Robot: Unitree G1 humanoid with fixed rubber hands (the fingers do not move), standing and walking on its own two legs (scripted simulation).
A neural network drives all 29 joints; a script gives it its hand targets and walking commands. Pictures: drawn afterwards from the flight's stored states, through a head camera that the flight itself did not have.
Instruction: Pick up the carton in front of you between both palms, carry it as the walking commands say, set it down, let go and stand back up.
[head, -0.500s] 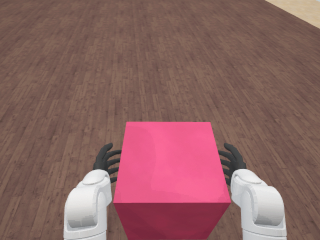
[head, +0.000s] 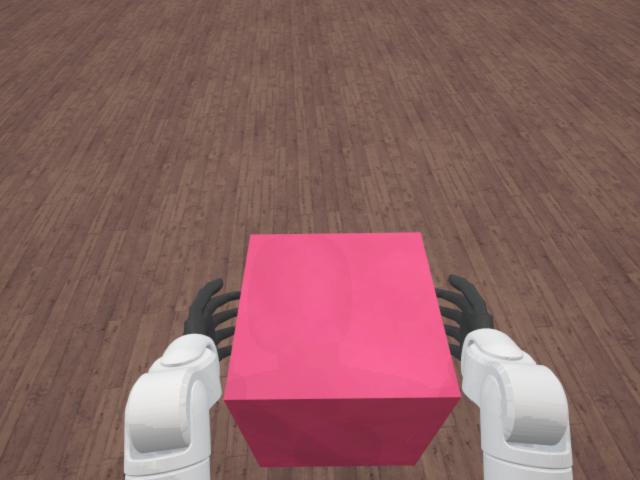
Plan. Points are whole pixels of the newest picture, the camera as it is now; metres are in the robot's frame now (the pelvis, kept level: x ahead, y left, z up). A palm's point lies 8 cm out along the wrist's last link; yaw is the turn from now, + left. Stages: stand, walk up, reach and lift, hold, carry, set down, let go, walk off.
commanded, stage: carry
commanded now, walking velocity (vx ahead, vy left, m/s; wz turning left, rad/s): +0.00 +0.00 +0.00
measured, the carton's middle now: (336, 355) +0.29 +0.00 +0.00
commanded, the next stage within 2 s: none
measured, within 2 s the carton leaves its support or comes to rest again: neither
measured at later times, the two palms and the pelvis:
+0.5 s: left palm (226, 241) +0.44 +0.15 +0.07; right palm (439, 241) +0.42 -0.15 +0.07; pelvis +0.16 +0.01 -0.02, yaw -3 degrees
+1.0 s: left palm (239, 270) +0.42 +0.14 +0.02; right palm (445, 272) +0.40 -0.16 +0.02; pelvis +0.14 +0.01 -0.02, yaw -3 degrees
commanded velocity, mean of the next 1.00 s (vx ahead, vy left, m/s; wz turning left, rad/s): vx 0.00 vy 0.00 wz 0.00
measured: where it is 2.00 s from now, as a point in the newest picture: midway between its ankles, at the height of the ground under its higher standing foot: outside the picture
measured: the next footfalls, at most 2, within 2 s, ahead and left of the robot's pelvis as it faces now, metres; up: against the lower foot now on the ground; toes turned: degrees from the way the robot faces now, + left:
left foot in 0.10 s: +0.21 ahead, +0.12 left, +0.00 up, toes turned -21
right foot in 0.24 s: +0.08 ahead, -0.09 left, +0.00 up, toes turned -12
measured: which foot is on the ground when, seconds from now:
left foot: up 0.00-0.08, down 0.10-1.00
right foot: down 0.00-0.14, up 0.16-0.22, down 0.24-1.00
